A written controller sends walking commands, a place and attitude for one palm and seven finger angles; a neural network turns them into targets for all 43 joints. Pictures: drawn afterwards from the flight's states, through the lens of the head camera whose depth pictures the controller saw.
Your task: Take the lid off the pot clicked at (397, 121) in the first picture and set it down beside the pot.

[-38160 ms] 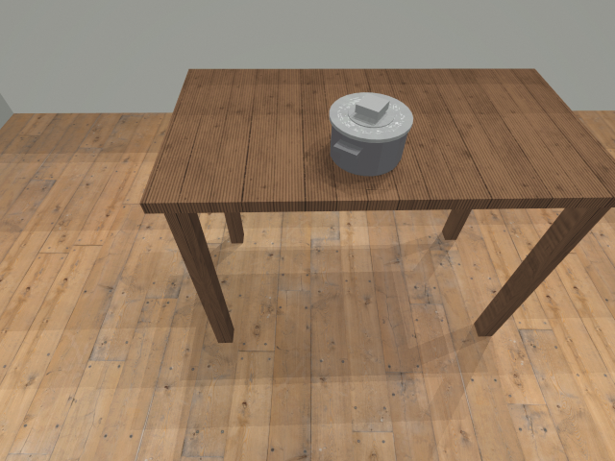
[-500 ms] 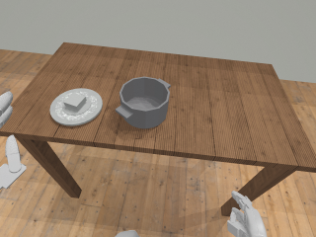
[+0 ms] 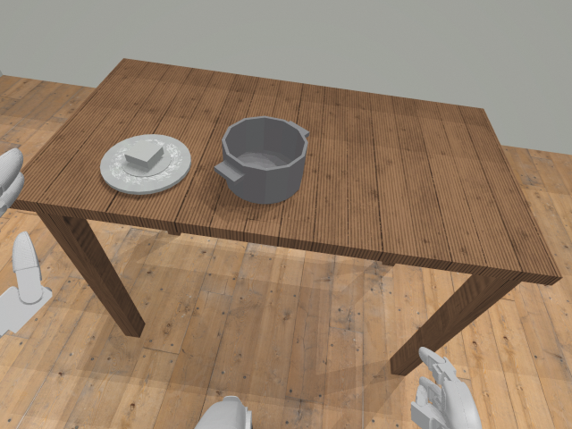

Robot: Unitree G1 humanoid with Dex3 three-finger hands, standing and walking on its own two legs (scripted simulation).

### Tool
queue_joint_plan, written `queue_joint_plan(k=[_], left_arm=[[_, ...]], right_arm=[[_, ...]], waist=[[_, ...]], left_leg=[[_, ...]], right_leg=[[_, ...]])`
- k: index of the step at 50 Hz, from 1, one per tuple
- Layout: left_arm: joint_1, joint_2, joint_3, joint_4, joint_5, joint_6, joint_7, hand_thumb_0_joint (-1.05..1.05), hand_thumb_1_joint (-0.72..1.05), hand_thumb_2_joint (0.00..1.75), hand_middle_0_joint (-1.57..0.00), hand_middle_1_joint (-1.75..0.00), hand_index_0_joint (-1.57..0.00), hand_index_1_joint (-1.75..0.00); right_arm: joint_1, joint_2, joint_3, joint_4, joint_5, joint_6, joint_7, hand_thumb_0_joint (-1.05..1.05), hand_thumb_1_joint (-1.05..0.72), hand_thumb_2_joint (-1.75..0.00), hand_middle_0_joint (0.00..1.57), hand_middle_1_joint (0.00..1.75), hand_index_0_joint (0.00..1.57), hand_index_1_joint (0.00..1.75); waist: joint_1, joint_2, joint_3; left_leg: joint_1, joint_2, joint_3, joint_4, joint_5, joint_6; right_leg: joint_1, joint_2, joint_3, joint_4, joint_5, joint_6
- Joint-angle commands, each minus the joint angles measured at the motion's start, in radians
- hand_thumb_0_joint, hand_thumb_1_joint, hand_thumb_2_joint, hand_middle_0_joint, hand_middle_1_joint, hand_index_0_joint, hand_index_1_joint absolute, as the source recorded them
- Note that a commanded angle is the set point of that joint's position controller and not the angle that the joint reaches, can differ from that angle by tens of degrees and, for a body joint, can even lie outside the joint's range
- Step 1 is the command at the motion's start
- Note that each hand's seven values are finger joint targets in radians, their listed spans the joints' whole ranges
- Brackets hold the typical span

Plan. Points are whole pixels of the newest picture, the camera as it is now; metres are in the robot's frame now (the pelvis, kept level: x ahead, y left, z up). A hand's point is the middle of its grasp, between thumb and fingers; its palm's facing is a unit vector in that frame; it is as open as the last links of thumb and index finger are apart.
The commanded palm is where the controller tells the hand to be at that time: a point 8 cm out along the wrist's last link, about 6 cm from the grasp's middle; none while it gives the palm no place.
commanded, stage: step back with the hand held close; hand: left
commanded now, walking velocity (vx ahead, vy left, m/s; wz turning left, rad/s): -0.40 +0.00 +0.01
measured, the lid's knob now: (144, 153) +0.58 +0.31 +0.01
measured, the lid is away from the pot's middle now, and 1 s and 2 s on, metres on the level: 0.23 0.23 0.23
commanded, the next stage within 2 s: stop stepping back and stand still in 0.34 s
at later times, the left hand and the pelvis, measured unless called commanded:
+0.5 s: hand out of the picture +0.09 +0.22 +0.19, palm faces +0.25 -0.89 -0.37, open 7.4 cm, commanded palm +0.01 +0.29 +0.20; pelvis -0.12 +0.01 -0.01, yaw -1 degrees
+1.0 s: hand out of the picture -0.02 +0.28 +0.20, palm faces +0.25 -0.82 -0.52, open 7.4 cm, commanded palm -0.08 +0.32 +0.20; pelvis -0.23 +0.05 +0.01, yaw -4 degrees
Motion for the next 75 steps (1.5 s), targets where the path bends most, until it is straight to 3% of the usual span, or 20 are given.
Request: queue_joint_plan(k=[1,5,8,19,21,22,23,25,28,33,37,40,49,52,61,62,63,65,68,75], left_arm=[[-0.049,0.137,0.077,-0.176,0.0,-0.055,0.026,0.0,0.9,0.9,-0.2,-0.3,-0.2,-0.3],[-0.07,0.14,0.079,-0.194,-0.008,-0.061,0.022,0.0,0.9,0.9,-0.2,-0.3,-0.2,-0.3],[-0.094,0.14,0.095,-0.247,-0.011,-0.063,0.029,0.0,0.9,0.9,-0.2,-0.3,-0.2,-0.3],[-0.086,0.148,0.114,-0.257,-0.046,-0.024,-0.007,0.0,0.9,0.9,-0.2,-0.3,-0.2,-0.3],[-0.095,0.167,0.113,-0.255,-0.031,-0.044,-0.022,0.0,0.9,0.9,-0.2,-0.3,-0.2,-0.3],[-0.198,-0.119,-0.304,0.645,0.093,0.191,-0.127,0.0,0.9,0.9,-0.2,-0.3,-0.2,-0.3],[-0.388,0.239,0.075,-0.471,-0.033,0.009,-0.06,0.0,0.9,0.9,-0.2,-0.3,-0.2,-0.3],[-0.121,0.211,0.125,-0.198,0.003,-0.019,-0.046,0.0,0.9,0.9,-0.2,-0.3,-0.2,-0.3],[-0.043,0.178,0.116,-0.194,0.0,-0.001,-0.026,0.0,0.9,0.9,-0.2,-0.3,-0.2,-0.3],[-0.049,0.183,0.134,-0.159,0.013,-0.038,0.022,0.0,0.9,0.9,-0.2,-0.3,-0.2,-0.3],[-0.046,0.193,0.15,-0.218,0.013,-0.076,0.023,0.0,0.9,0.9,-0.2,-0.3,-0.2,-0.3],[0.0,0.129,0.101,-0.209,0.015,-0.059,0.005,0.0,0.9,0.9,-0.2,-0.3,-0.2,-0.3],[0.009,0.178,0.148,-0.103,0.001,-0.026,0.0,0.0,0.9,0.9,-0.2,-0.3,-0.2,-0.3],[-0.049,0.182,0.123,-0.051,0.001,-0.018,-0.008,0.0,0.9,0.9,-0.2,-0.3,-0.2,-0.3],[-0.111,0.122,0.05,-0.215,0.016,-0.026,0.023,0.0,0.9,0.9,-0.2,-0.3,-0.2,-0.3],[-0.148,-0.213,-0.359,0.64,0.121,0.137,-0.09,0.0,0.9,0.9,-0.2,-0.3,-0.2,-0.3],[-0.192,-0.18,-0.282,0.636,0.127,0.248,-0.115,0.0,0.9,0.9,-0.2,-0.3,-0.2,-0.3],[-0.306,-0.153,-0.299,0.628,0.117,0.254,-0.11,0.0,0.9,0.9,-0.2,-0.3,-0.2,-0.3],[-0.434,-0.161,-0.329,0.826,0.104,0.274,-0.117,0.0,0.9,0.9,-0.2,-0.3,-0.2,-0.3],[-0.472,-0.117,-0.382,1.195,0.087,0.299,-0.149,0.0,0.9,0.9,-0.2,-0.3,-0.2,-0.3]], right_arm=[[-0.043,-0.129,-0.067,-0.119,-0.003,-0.041,-0.008,0.0,-0.9,-0.9,0.2,0.3,0.2,0.3],[-0.066,-0.128,-0.06,-0.122,-0.002,-0.022,0.001,0.0,-0.9,-0.9,0.2,0.3,0.2,0.3],[-0.098,-0.143,-0.051,-0.151,-0.014,-0.048,-0.007,0.0,-0.9,-0.9,0.2,0.3,0.2,0.3],[-0.073,-0.107,-0.06,-0.118,-0.017,-0.043,0.047,0.0,-0.9,-0.9,0.2,0.3,0.2,0.3],[-0.048,-0.088,-0.067,-0.1,-0.015,-0.037,0.043,0.0,-0.9,-0.9,0.2,0.3,0.2,0.3],[0.058,-0.213,-0.118,0.105,-0.037,0.004,0.039,0.0,-0.9,-0.9,0.2,0.3,0.2,0.3],[-0.114,-0.077,-0.086,-0.17,0.067,-0.014,0.039,0.0,-0.9,-0.9,0.2,0.3,0.2,0.3],[-0.133,-0.094,-0.073,-0.145,0.038,-0.012,0.013,0.0,-0.9,-0.9,0.2,0.3,0.2,0.3],[-0.17,-0.042,-0.005,-0.179,0.022,0.053,-0.007,0.0,-0.9,-0.9,0.2,0.3,0.2,0.3],[-0.063,-0.105,-0.034,-0.156,0.023,-0.022,-0.013,0.0,-0.9,-0.9,0.2,0.3,0.2,0.3],[-0.053,-0.101,-0.051,-0.14,-0.022,-0.074,0.005,0.0,-0.9,-0.9,0.2,0.3,0.2,0.3],[-0.04,-0.13,-0.076,-0.115,0.015,-0.064,0.05,0.0,-0.9,-0.9,0.2,0.3,0.2,0.3],[-0.073,-0.126,-0.04,-0.151,0.012,-0.039,0.012,0.0,-0.9,-0.9,0.2,0.3,0.2,0.3],[-0.066,-0.121,-0.063,-0.14,0.024,-0.027,0.007,0.0,-0.9,-0.9,0.2,0.3,0.2,0.3],[-0.079,-0.098,-0.032,-0.102,0.006,-0.041,-0.021,0.0,-0.9,-0.9,0.2,0.3,0.2,0.3],[0.069,-0.244,-0.117,0.081,-0.008,-0.087,0.067,0.0,-0.9,-0.9,0.2,0.3,0.2,0.3],[0.197,-0.28,-0.108,0.052,-0.03,0.023,0.073,0.0,-0.9,-0.9,0.2,0.3,0.2,0.3],[0.176,-0.276,-0.119,0.006,-0.046,0.037,0.046,0.0,-0.9,-0.9,0.2,0.3,0.2,0.3],[0.159,-0.213,-0.094,0.042,-0.057,0.051,0.032,0.0,-0.9,-0.9,0.2,0.3,0.2,0.3],[0.116,-0.152,-0.069,0.182,-0.045,0.047,0.01,0.0,-0.9,-0.9,0.2,0.3,0.2,0.3]], waist=[[-0.031,-0.117,-0.109],[-0.05,-0.081,-0.124],[-0.045,0.385,-0.089],[0.014,0.281,-0.262],[0.006,0.074,-0.312],[-0.12,-0.193,-0.326],[0.006,-0.263,-0.231],[-0.028,-0.385,-0.038],[-0.04,0.067,0.009],[-0.019,-0.019,-0.124],[-0.057,0.419,-0.178],[-0.038,0.089,-0.119],[-0.016,0.135,-0.118],[-0.015,-0.275,-0.146],[-0.027,0.112,-0.019],[-0.161,0.347,0.002],[-0.131,0.419,-0.025],[-0.131,0.088,-0.097],[-0.078,-0.121,-0.114],[-0.027,0.249,-0.136]], left_leg=[[0.206,-0.006,-0.06,0.11,-0.232,-0.028],[0.2,0.032,-0.135,-0.023,-0.173,-0.001],[-0.065,0.297,-0.456,-0.56,-0.426,0.101],[0.119,0.197,-0.16,-0.449,-0.268,-0.059],[0.271,0.055,-0.004,-0.034,-0.156,-0.114],[0.166,-0.018,-0.087,0.483,-0.148,-0.106],[0.233,-0.109,0.004,0.654,-0.28,-0.1],[0.025,-0.061,-0.137,0.825,-0.171,-0.06],[-0.058,0.006,-0.091,0.535,-0.155,-0.044],[0.217,-0.036,0.027,-0.391,0.102,-0.002],[0.48,0.194,-0.28,-0.284,0.715,0.098],[0.249,0.219,-0.288,-0.347,0.235,0.156],[-0.04,0.123,-0.167,-0.239,-0.36,0.073],[-0.174,-0.102,0.017,0.487,-0.247,0.007],[0.314,-0.036,0.061,-0.238,-0.054,0.015],[0.417,0.159,-0.338,-0.305,0.034,0.078],[0.416,0.278,-0.645,-0.369,0.24,0.176],[0.408,0.314,-0.743,-0.314,0.345,0.258],[0.372,0.225,-0.48,-0.311,0.451,0.187],[0.282,0.105,-0.19,-0.423,0.183,0.106]], right_leg=[[-0.234,-0.258,0.257,-0.323,-0.288,-0.133],[-0.193,-0.208,0.156,-0.153,-0.018,-0.102],[-0.091,0.074,0.065,0.506,-0.336,-0.015],[0.187,0.075,-0.017,0.009,-0.3,-0.065],[0.127,-0.067,0.056,-0.3,-0.145,-0.114],[0.116,-0.34,0.225,-0.379,0.279,-0.139],[-0.151,-0.334,0.201,-0.437,0.187,-0.137],[-0.222,-0.315,0.241,-0.3,0.308,-0.219],[-0.064,-0.291,0.215,-0.222,0.176,-0.193],[0.169,-0.168,0.139,0.095,0.503,-0.101],[-0.236,0.033,0.068,0.469,-0.315,-0.022],[-0.178,0.014,0.103,0.579,-0.148,-0.029],[0.241,0.03,-0.068,-0.084,-0.184,-0.057],[0.23,-0.315,0.486,-0.361,-0.248,-0.238],[-0.065,-0.149,0.073,-0.078,-0.195,-0.154],[-0.441,-0.074,-0.091,0.393,-0.307,-0.045],[-0.488,0.006,0.014,0.605,-0.413,-0.023],[-0.514,-0.016,0.147,0.716,-0.351,-0.008],[-0.438,-0.026,0.161,0.697,-0.233,-0.003],[-0.142,-0.04,0.094,0.23,-0.09,0.008]])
